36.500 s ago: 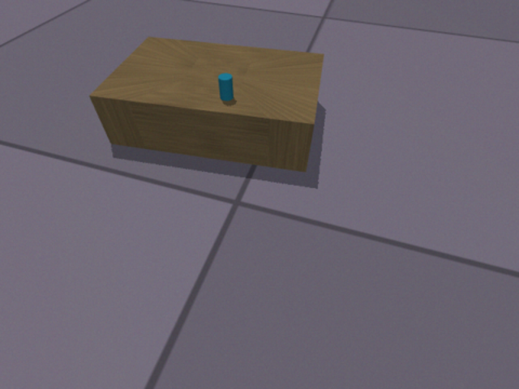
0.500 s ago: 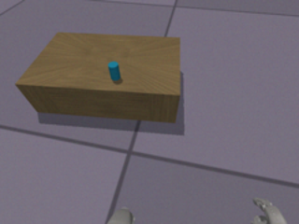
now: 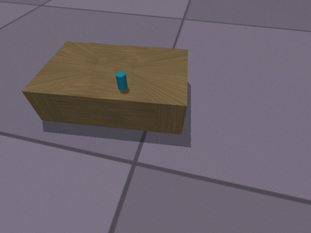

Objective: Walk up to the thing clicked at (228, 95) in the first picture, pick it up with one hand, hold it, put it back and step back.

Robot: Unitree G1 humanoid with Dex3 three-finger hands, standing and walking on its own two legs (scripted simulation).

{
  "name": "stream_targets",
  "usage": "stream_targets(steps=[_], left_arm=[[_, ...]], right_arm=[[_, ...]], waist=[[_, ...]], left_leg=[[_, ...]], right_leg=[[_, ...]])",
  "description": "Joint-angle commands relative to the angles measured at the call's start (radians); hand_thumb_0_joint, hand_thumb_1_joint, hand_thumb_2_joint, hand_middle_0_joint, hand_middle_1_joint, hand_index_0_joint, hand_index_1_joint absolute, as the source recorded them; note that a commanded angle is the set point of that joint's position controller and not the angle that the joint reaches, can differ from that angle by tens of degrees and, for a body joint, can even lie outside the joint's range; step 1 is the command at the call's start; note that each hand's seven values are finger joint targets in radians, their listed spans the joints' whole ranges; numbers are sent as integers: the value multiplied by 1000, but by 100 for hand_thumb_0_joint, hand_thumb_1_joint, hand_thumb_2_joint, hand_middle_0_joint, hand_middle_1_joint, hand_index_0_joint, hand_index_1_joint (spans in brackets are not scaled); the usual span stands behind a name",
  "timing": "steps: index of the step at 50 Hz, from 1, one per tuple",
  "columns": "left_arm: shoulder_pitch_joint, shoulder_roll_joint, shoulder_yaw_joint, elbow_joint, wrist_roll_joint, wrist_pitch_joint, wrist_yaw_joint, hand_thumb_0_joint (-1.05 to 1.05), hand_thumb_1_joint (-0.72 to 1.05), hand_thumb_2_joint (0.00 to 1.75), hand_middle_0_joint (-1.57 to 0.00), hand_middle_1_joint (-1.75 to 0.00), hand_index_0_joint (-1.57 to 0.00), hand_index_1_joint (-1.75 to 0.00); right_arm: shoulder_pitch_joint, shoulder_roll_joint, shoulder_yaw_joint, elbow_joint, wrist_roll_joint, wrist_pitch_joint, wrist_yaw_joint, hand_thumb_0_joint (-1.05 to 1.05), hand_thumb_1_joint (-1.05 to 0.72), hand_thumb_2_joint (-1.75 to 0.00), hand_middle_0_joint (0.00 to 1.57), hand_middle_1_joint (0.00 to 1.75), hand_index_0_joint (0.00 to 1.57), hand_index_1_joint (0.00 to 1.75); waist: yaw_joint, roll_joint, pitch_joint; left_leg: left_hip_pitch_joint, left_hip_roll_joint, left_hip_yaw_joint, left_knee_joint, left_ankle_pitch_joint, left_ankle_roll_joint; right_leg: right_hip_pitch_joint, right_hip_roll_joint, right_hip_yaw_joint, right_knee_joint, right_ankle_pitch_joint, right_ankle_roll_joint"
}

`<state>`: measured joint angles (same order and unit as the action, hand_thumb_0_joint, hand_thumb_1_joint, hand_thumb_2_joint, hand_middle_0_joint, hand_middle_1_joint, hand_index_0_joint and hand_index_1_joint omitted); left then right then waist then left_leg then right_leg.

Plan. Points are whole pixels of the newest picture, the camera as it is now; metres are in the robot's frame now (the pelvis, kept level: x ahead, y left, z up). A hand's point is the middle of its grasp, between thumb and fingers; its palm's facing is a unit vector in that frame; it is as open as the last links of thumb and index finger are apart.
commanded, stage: step back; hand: left
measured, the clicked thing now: (121, 80) +1.14 +0.24 -0.37
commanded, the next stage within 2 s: stand in 0.56 s
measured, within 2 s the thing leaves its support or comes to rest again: neither
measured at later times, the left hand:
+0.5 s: hand out of the picture +0.12 +0.31 -0.15, palm faces +0.07 -0.92 -0.37, open 7.4 cm
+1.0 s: hand out of the picture +0.12 +0.28 -0.14, palm faces +0.02 -0.94 -0.34, open 7.4 cm
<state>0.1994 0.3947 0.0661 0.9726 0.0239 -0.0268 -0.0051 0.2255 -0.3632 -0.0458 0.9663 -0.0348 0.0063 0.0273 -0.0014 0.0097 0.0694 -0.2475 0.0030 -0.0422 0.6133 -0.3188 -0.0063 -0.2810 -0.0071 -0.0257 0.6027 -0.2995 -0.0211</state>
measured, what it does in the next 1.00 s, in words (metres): steps on the spot: left foot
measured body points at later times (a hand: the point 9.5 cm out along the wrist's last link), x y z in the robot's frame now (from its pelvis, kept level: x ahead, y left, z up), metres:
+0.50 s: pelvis +0.05 +0.03 +0.00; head +0.08 +0.04 +0.45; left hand +0.12 +0.35 -0.13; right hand +0.16 -0.26 -0.13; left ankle +0.07 +0.16 -0.73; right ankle +0.05 -0.11 -0.73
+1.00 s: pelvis +0.04 +0.02 +0.02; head +0.05 +0.02 +0.47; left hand +0.12 +0.33 -0.11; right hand +0.16 -0.27 -0.11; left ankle +0.07 +0.16 -0.73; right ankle +0.05 -0.11 -0.73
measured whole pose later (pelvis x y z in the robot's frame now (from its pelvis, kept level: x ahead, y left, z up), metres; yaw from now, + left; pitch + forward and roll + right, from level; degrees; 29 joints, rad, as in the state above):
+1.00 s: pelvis +0.04 +0.02 +0.02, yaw +3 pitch -3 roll +0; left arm 0.07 0.35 0.00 1.14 0.01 -0.01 -0.01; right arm 0.06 -0.36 -0.01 1.12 -0.01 -0.01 0.01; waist 0.00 0.01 0.07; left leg -0.15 0.03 0.00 0.36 -0.15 -0.02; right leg -0.10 -0.03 -0.02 0.35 -0.20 0.03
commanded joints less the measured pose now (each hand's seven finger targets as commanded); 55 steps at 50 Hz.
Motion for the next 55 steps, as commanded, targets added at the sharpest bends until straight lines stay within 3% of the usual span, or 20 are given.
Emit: stream_targets(steps=[1, 2, 3, 7, 12, 14, 15, 16, 17, 18, 21, 23, 25, 27, 29, 30, 34, 40, 46, 55], left_arm=[[123, 296, 83, -26, 26, -42, 33, 0, 90, 90, -20, -30, -20, -30], [15, 332, 90, -59, 28, -41, 32, 0, 90, 90, -20, -30, -20, -30], [-59, 324, 89, -84, 23, -40, 29, 0, 90, 90, -20, -30, -20, -30], [-67, 239, 60, -71, 10, -51, 26, 0, 90, 90, -20, -30, -20, -30], [-100, 243, 55, -74, 6, -38, 17, 0, 90, 90, -20, -30, -20, -30], [-89, 216, 39, -72, -7, -22, 15, 0, 90, 90, -20, -30, -20, -30], [-65, 183, 26, -77, -11, -18, 17, 0, 90, 90, -20, -30, -20, -30], [-52, 150, 16, -84, -20, -14, 18, 0, 90, 90, -20, -30, -20, -30], [-45, 126, 7, -72, -33, -2, 19, 0, 90, 90, -20, -30, -20, -30], [-68, 169, 17, -52, -33, 8, 23, 0, 90, 90, -20, -30, -20, -30], [-81, 163, 12, -27, -20, 5, 17, 0, 90, 90, -20, -30, -20, -30], [-19, 167, 12, 3, -24, -8, 24, 0, 90, 90, -20, -30, -20, -30], [-19, 198, 20, 18, -20, -17, 32, 0, 90, 90, -20, -30, -20, -30], [-103, 226, 17, 5, -17, -15, 27, 0, 90, 90, -20, -30, -20, -30], [-122, 158, -13, 34, -25, -5, 18, 0, 90, 90, -20, -30, -20, -30], [-104, 151, -18, 39, -28, -7, 20, 0, 90, 90, -20, -30, -20, -30], [-137, 178, -19, 64, -21, -10, 18, 0, 90, 90, -20, -30, -20, -30], [-158, 171, -22, 85, -20, -13, 15, 0, 90, 90, -20, -30, -20, -30], [-177, 178, -23, 101, -14, -13, 10, 0, 90, 90, -20, -30, -20, -30], [-160, 173, -24, 119, -14, -12, 5, 0, 90, 90, -20, -30, -20, -30]], right_arm=[[-92, -106, -22, -117, 16, -14, -23, 0, -90, -90, 20, 30, 20, 30], [-72, -187, -45, -87, 4, -7, -34, 0, -90, -90, 20, 30, 20, 30], [-28, -231, -58, -70, 6, -9, -33, 0, -90, -90, 20, 30, 20, 30], [16, -192, -50, -22, 8, -16, -21, 0, -90, -90, 20, 30, 20, 30], [8, -170, -42, -17, 4, -30, -16, 0, -90, -90, 20, 30, 20, 30], [41, -167, -47, 8, 4, -43, -29, 0, -90, -90, 20, 30, 20, 30], [35, -192, -55, 8, 0, -48, -37, 0, -90, -90, 20, 30, 20, 30], [27, -236, -63, 3, -6, -53, -44, 0, -90, -90, 20, 30, 20, 30], [-39, -275, -59, -20, -1, -55, -47, 0, -90, -90, 20, 30, 20, 30], [-67, -303, -60, -24, 12, -50, -44, 0, -90, -90, 20, 30, 20, 30], [-120, -259, -45, -16, 2, -36, -45, 0, -90, -90, 20, 30, 20, 30], [-159, -238, -38, -15, 15, -34, -47, 0, -90, -90, 20, 30, 20, 30], [-153, -194, -22, -11, 29, -33, -47, 0, -90, -90, 20, 30, 20, 30], [-124, -177, -23, 11, 29, -26, -46, 0, -90, -90, 20, 30, 20, 30], [-136, -237, -21, 37, 27, -45, -44, 0, -90, -90, 20, 30, 20, 30], [-173, -239, -22, 39, 25, -49, -41, 0, -90, -90, 20, 30, 20, 30], [-169, -200, -9, 52, 30, -47, -36, 0, -90, -90, 20, 30, 20, 30], [-206, -193, -5, 69, 30, -46, -30, 0, -90, -90, 20, 30, 20, 30], [-225, -187, -1, 89, 29, -39, -24, 0, -90, -90, 20, 30, 20, 30], [-210, -200, 1, 113, 27, -44, -24, 0, -90, -90, 20, 30, 20, 30]], waist=[[101, -181, -58], [76, -102, -1], [41, -92, 55], [22, -94, 28], [17, -184, -46], [-5, -125, -95], [-3, -73, -133], [4, 48, -177], [29, 110, -170], [13, 122, -156], [30, 136, -96], [50, 135, -130], [38, 61, -204], [-1, -3, -187], [7, 15, -134], [26, 14, -146], [-4, -15, -120], [3, -8, -135], [0, -8, -85], [5, -3, -89]], left_leg=[[-421, -101, -64, 230, -241, 27], [-319, -13, -109, 326, -244, 15], [-276, 25, -112, 354, -229, 14], [-216, 12, -105, 279, -96, 6], [-81, 14, 54, -6, -52, -2], [39, -25, 81, -185, 147, 6], [107, 23, 8, -180, 285, 34], [172, 155, -152, -188, 420, 80], [156, 268, -305, -209, 393, 167], [34, 318, -319, -219, 330, 247], [27, 212, -179, -195, 298, 151], [45, 176, -105, -96, 514, 98], [13, 115, -42, -22, 533, 55], [60, 102, -40, -103, 320, 43], [78, 160, -113, -189, 419, 62], [101, 156, -102, -166, 461, 61], [132, 133, -59, -200, 464, 42], [151, 132, -49, -252, 422, 32], [110, 119, -44, -314, 209, 19], [113, 125, -56, -345, 171, 11]], right_leg=[[298, -306, 526, -396, -355, -113], [81, -437, 611, -442, -525, -204], [-6, -443, 604, -426, -516, -243], [27, -257, 275, -330, -148, -143], [69, -244, 138, -202, 181, -139], [83, -187, 65, -29, 382, -84], [60, -152, 34, 53, 417, -48], [-12, -91, -5, 158, 322, -12], [-76, -8, -26, 165, 55, 21], [10, -23, 12, 162, -228, 8], [16, -36, 20, 19, -159, -10], [105, -45, 18, -134, 113, 1], [215, -100, 97, -107, 391, -20], [138, -141, 136, -106, 299, -40], [150, -83, 65, -119, 273, 1], [160, -95, 71, -151, 298, 7], [158, -107, 80, -192, 353, 5], [206, -118, 80, -252, 324, 14], [182, -123, 92, -326, 169, 14], [169, -122, 91, -344, 117, 12]])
